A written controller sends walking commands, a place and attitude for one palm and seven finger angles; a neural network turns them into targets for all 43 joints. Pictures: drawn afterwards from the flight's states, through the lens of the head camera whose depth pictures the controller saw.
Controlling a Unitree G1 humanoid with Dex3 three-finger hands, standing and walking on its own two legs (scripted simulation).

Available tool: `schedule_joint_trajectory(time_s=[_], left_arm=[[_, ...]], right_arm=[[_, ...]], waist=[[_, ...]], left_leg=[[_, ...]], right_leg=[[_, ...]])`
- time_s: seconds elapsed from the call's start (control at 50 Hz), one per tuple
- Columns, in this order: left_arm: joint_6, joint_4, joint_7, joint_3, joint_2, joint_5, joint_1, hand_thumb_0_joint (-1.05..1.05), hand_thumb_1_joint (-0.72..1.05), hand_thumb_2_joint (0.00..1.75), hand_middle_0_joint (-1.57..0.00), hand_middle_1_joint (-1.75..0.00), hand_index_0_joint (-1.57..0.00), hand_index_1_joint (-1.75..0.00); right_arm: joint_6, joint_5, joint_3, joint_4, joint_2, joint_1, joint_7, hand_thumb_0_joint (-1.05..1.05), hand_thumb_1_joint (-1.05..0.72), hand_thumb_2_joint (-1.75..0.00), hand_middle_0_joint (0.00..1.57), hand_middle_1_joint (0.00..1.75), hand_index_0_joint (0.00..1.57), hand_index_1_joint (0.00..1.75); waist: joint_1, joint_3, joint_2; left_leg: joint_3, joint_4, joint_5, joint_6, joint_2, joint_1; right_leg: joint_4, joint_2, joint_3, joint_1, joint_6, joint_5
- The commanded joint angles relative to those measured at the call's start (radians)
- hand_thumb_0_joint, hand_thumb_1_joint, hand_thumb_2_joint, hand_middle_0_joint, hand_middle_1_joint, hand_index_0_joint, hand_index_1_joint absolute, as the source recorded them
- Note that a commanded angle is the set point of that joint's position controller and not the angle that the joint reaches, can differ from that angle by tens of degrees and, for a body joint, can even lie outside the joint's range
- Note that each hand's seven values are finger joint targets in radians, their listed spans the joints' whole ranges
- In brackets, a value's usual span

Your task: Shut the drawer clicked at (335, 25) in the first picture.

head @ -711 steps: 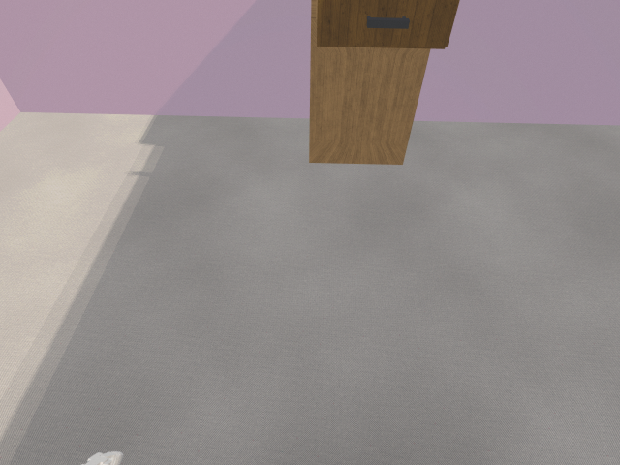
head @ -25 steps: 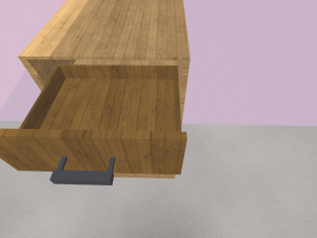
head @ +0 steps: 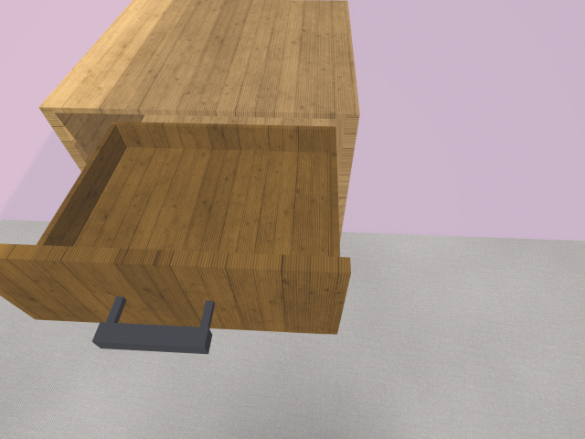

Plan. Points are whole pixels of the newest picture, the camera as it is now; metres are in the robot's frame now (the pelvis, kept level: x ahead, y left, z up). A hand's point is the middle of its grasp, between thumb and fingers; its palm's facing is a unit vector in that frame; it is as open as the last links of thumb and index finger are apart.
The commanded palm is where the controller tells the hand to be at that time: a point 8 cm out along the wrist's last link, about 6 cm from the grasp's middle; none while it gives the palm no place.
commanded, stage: look again from close up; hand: left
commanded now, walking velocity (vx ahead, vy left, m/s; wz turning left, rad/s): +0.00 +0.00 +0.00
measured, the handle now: (159, 321) +0.25 +0.19 +0.05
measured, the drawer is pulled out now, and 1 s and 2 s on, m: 0.27 0.27 0.27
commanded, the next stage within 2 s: shuffle to correct the standing spot in 0.52 s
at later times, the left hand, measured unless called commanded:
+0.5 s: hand out of the picture +0.02 +0.17 -0.17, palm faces -0.01 -0.97 -0.24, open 7.3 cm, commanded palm none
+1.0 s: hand out of the picture +0.01 +0.19 -0.17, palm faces -0.03 -0.96 -0.27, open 7.3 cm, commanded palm none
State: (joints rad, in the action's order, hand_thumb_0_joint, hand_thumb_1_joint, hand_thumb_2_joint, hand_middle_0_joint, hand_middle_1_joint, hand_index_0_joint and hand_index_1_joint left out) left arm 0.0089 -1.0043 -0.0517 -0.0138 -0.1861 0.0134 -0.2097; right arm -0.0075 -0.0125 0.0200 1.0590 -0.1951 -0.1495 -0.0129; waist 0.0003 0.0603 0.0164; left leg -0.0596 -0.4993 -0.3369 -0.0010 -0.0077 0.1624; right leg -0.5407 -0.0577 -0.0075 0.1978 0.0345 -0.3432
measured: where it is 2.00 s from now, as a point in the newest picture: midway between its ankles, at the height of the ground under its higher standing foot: outside the picture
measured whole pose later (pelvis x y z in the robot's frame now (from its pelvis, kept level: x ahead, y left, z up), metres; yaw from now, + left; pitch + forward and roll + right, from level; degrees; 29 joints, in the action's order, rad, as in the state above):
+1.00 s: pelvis -0.05 +0.00 -0.01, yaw -1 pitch +0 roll +1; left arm 0.05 -0.96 -0.05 0.01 -0.20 0.02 -0.20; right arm -0.03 -0.01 0.05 1.03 -0.18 -0.18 -0.02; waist 0.01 0.10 -0.01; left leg -0.08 -0.59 -0.31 0.00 -0.02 0.27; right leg -0.62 -0.05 0.01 0.31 0.02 -0.31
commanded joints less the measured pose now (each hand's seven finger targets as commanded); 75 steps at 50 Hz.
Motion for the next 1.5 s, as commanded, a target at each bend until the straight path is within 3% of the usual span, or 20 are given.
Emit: schedule_joint_trajectory(time_s=[0.0,0.42,0.46,0.6,0.7,0.78,0.84,0.9,0.92,0.96,0.98,1.02,1.04,1.12,1.2,1.24,1.3,1.36,1.44,1.48], left_arm=[[-0.019,0.035,-0.009,0.033,-0.134,-0.001,-0.060,0.00,0.90,0.90,-0.20,-0.30,-0.20,-0.30],[-0.026,-0.026,-0.006,0.030,-0.108,-0.003,-0.108,0.00,0.90,0.90,-0.20,-0.30,-0.20,-0.30],[-0.023,-0.027,-0.006,0.029,-0.110,-0.004,-0.106,0.00,0.90,0.90,-0.20,-0.30,-0.20,-0.30],[-0.022,-0.032,-0.006,0.029,-0.091,-0.003,-0.117,0.00,0.90,0.90,-0.20,-0.30,-0.20,-0.30],[-0.008,0.014,-0.013,0.051,-0.119,-0.002,-0.115,0.00,0.90,0.90,-0.20,-0.30,-0.20,-0.30],[0.006,0.057,-0.013,0.065,-0.138,0.001,-0.101,0.00,0.90,0.90,-0.20,-0.30,-0.20,-0.30],[0.015,0.086,-0.011,0.071,-0.162,0.008,-0.076,0.00,0.90,0.90,-0.20,-0.30,-0.20,-0.30],[0.018,0.111,-0.009,0.063,-0.162,0.012,-0.023,0.00,0.90,0.90,-0.20,-0.30,-0.20,-0.30],[0.019,0.114,-0.007,0.060,-0.154,0.013,-0.009,0.00,0.90,0.90,-0.20,-0.30,-0.20,-0.30],[0.020,0.111,-0.002,0.049,-0.124,0.011,-0.005,0.00,0.90,0.90,-0.20,-0.30,-0.20,-0.30],[0.019,0.104,0.001,0.045,-0.112,0.012,-0.020,0.00,0.90,0.90,-0.20,-0.30,-0.20,-0.30],[0.012,0.085,0.007,0.041,-0.101,0.019,-0.065,0.00,0.90,0.90,-0.20,-0.30,-0.20,-0.30],[0.007,0.075,0.010,0.039,-0.096,0.019,-0.078,0.00,0.90,0.90,-0.20,-0.30,-0.20,-0.30],[-0.005,0.057,0.016,0.032,-0.083,0.014,-0.105,0.00,0.90,0.90,-0.20,-0.30,-0.20,-0.30],[-0.021,0.022,0.008,0.024,-0.076,0.004,-0.144,0.00,0.90,0.90,-0.20,-0.30,-0.20,-0.30],[-0.026,0.002,0.004,0.022,-0.076,0.002,-0.156,0.00,0.90,0.90,-0.20,-0.30,-0.20,-0.30],[-0.035,-0.021,-0.001,0.022,-0.065,-0.003,-0.172,0.00,0.90,0.90,-0.20,-0.30,-0.20,-0.30],[-0.035,-0.036,-0.005,0.024,-0.063,-0.005,-0.175,0.00,0.90,0.90,-0.20,-0.30,-0.20,-0.30],[-0.034,-0.052,-0.007,0.025,-0.050,-0.002,-0.185,0.00,0.90,0.90,-0.20,-0.30,-0.20,-0.30],[-0.030,-0.056,-0.008,0.024,-0.044,-0.003,-0.182,0.00,0.90,0.90,-0.20,-0.30,-0.20,-0.30]], right_arm=[[0.016,0.004,0.017,-0.026,-0.110,-0.043,-0.009,0.00,-0.90,-0.90,0.20,0.30,0.20,0.30],[0.016,0.010,0.009,0.059,-0.066,-0.114,-0.014,0.00,-0.90,-0.90,0.20,0.30,0.20,0.30],[0.015,0.009,0.010,0.059,-0.062,-0.121,-0.014,0.00,-0.90,-0.90,0.20,0.30,0.20,0.30],[0.017,0.010,0.007,0.071,-0.048,-0.128,-0.016,0.00,-0.90,-0.90,0.20,0.30,0.20,0.30],[0.009,0.014,0.028,0.029,-0.065,-0.120,-0.024,0.00,-0.90,-0.90,0.20,0.30,0.20,0.30],[-0.009,0.011,0.048,-0.020,-0.085,-0.106,-0.025,0.00,-0.90,-0.90,0.20,0.30,0.20,0.30],[-0.024,0.012,0.057,-0.050,-0.075,-0.100,-0.021,0.00,-0.90,-0.90,0.20,0.30,0.20,0.30],[-0.019,0.010,0.050,-0.059,-0.057,-0.119,-0.012,0.00,-0.90,-0.90,0.20,0.30,0.20,0.30],[-0.016,0.006,0.046,-0.056,-0.058,-0.124,-0.007,0.00,-0.90,-0.90,0.20,0.30,0.20,0.30],[-0.007,-0.004,0.037,-0.050,-0.073,-0.118,0.000,0.00,-0.90,-0.90,0.20,0.30,0.20,0.30],[-0.003,-0.007,0.034,-0.047,-0.090,-0.106,0.003,0.00,-0.90,-0.90,0.20,0.30,0.20,0.30],[-0.001,-0.009,0.030,-0.046,-0.099,-0.092,0.005,0.00,-0.90,-0.90,0.20,0.30,0.20,0.30],[0.000,-0.008,0.028,-0.041,-0.098,-0.093,0.005,0.00,-0.90,-0.90,0.20,0.30,0.20,0.30],[0.009,-0.004,0.023,-0.014,-0.082,-0.132,0.000,0.00,-0.90,-0.90,0.20,0.30,0.20,0.30],[0.033,0.006,0.010,0.018,-0.047,-0.164,-0.007,0.00,-0.90,-0.90,0.20,0.30,0.20,0.30],[0.035,0.010,0.006,0.037,-0.034,-0.179,-0.011,0.00,-0.90,-0.90,0.20,0.30,0.20,0.30],[0.041,0.012,0.007,0.068,-0.030,-0.197,-0.018,0.00,-0.90,-0.90,0.20,0.30,0.20,0.30],[0.040,0.015,0.009,0.088,-0.020,-0.201,-0.023,0.00,-0.90,-0.90,0.20,0.30,0.20,0.30],[0.033,0.015,0.008,0.108,-0.006,-0.192,-0.024,0.00,-0.90,-0.90,0.20,0.30,0.20,0.30],[0.032,0.014,0.009,0.110,-0.006,-0.185,-0.027,0.00,-0.90,-0.90,0.20,0.30,0.20,0.30]], waist=[[0.000,-0.073,-0.018],[0.001,-0.032,-0.053],[0.003,-0.029,-0.024],[0.000,0.004,-0.025],[-0.003,-0.047,0.003],[0.000,-0.080,-0.029],[0.007,-0.086,-0.109],[0.027,-0.063,-0.148],[0.030,-0.046,-0.133],[0.026,-0.009,0.004],[0.013,0.009,0.060],[-0.010,0.027,0.052],[-0.013,0.034,0.028],[-0.004,0.030,0.045],[-0.005,-0.010,0.037],[-0.001,-0.012,-0.018],[0.004,-0.058,-0.036],[0.009,-0.063,-0.015],[0.006,-0.040,-0.046],[0.005,-0.019,-0.028]], left_leg=[[0.086,0.056,0.422,0.024,-0.092,-0.069],[0.068,0.082,0.337,0.018,-0.096,-0.067],[0.068,0.091,0.335,0.018,-0.097,-0.072],[0.069,0.093,0.311,0.019,-0.098,-0.047],[0.063,0.033,0.510,0.018,-0.115,-0.060],[0.054,-0.034,0.487,0.015,-0.112,-0.041],[0.029,-0.118,0.308,0.003,-0.075,-0.002],[0.033,-0.071,0.089,0.004,-0.048,0.002],[0.047,-0.026,0.030,0.011,-0.056,0.001],[0.130,0.120,-0.104,0.041,-0.105,0.047],[0.164,0.182,-0.207,0.053,-0.128,0.104],[0.187,0.230,-0.307,0.059,-0.131,0.171],[0.176,0.221,-0.289,0.056,-0.124,0.163],[0.168,0.220,-0.211,0.054,-0.128,0.112],[0.131,0.156,0.131,0.048,-0.126,0.030],[0.101,0.103,0.255,0.038,-0.107,-0.002],[0.081,0.064,0.454,0.030,-0.110,-0.064],[0.073,0.066,0.489,0.025,-0.112,-0.080],[0.067,0.069,0.409,0.021,-0.109,-0.071],[0.069,0.073,0.415,0.023,-0.110,-0.070]], right_leg=[[0.068,-0.069,0.047,0.002,-0.042,0.372],[0.115,-0.077,0.064,0.011,-0.054,0.367],[0.114,-0.073,0.062,0.014,-0.055,0.351],[0.130,-0.067,0.067,0.033,-0.053,0.305],[0.040,-0.087,0.080,0.038,-0.064,0.500],[0.007,-0.102,0.097,0.058,-0.079,0.531],[0.046,-0.147,0.146,0.098,-0.115,0.487],[0.106,-0.139,0.159,0.174,-0.117,0.203],[0.119,-0.115,0.142,0.203,-0.101,0.054],[0.105,-0.027,0.080,0.215,-0.050,-0.186],[0.081,0.001,0.043,0.185,-0.030,-0.201],[0.069,0.021,0.023,0.129,-0.032,-0.181],[0.083,0.019,0.028,0.129,-0.037,-0.162],[0.103,0.014,0.031,0.132,-0.043,-0.075],[0.113,-0.027,0.050,0.091,-0.043,0.129],[0.121,-0.038,0.070,0.084,-0.047,0.213],[0.100,-0.050,0.068,0.042,-0.052,0.394],[0.094,-0.052,0.066,0.020,-0.056,0.442],[0.116,-0.058,0.070,0.029,-0.056,0.415],[0.114,-0.054,0.075,0.038,-0.058,0.401]])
